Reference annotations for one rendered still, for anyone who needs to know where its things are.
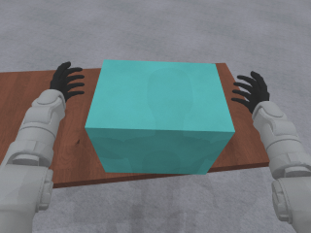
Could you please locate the right robot hand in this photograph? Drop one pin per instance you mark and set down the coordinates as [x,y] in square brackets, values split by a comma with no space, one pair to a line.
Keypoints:
[257,88]

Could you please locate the robot right forearm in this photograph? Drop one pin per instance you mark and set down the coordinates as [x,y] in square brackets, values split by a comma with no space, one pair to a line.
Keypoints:
[287,155]

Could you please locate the table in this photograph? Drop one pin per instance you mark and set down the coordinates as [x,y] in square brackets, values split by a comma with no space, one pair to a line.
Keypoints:
[75,161]

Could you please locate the robot left forearm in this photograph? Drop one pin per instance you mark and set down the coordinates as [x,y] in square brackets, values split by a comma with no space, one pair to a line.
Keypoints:
[37,133]

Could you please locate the robot left upper arm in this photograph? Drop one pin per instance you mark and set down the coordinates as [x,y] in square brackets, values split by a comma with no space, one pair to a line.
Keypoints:
[24,191]

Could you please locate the robot right upper arm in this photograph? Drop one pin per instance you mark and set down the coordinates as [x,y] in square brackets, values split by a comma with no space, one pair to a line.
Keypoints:
[291,198]

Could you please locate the left robot hand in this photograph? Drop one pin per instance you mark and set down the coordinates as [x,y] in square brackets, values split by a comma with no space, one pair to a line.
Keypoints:
[60,80]

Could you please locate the carton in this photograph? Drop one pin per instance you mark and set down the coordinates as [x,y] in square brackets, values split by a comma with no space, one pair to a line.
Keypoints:
[158,117]

